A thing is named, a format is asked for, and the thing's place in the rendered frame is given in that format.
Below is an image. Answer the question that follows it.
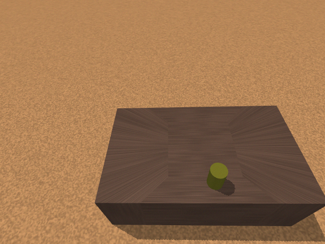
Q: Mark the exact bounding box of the can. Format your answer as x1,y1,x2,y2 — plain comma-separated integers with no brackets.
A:
207,163,228,190

